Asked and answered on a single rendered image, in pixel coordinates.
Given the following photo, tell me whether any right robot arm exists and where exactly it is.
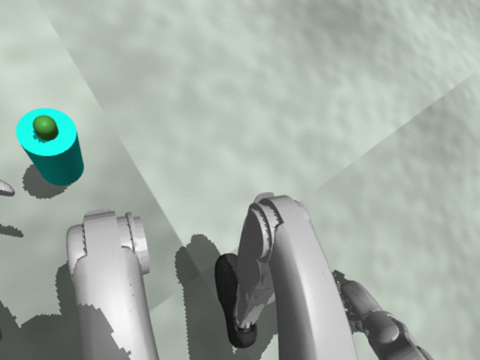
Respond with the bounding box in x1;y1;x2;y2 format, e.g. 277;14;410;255
362;310;434;360

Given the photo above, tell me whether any bottle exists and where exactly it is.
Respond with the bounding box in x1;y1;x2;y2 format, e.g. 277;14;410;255
16;108;84;185

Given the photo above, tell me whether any right robot foot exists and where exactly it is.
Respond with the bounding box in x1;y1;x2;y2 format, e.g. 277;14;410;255
214;253;257;348

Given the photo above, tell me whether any right robot hand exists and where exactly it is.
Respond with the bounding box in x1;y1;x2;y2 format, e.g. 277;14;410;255
332;270;383;335

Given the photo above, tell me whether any left robot hand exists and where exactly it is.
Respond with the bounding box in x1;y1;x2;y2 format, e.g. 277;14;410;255
0;180;15;197

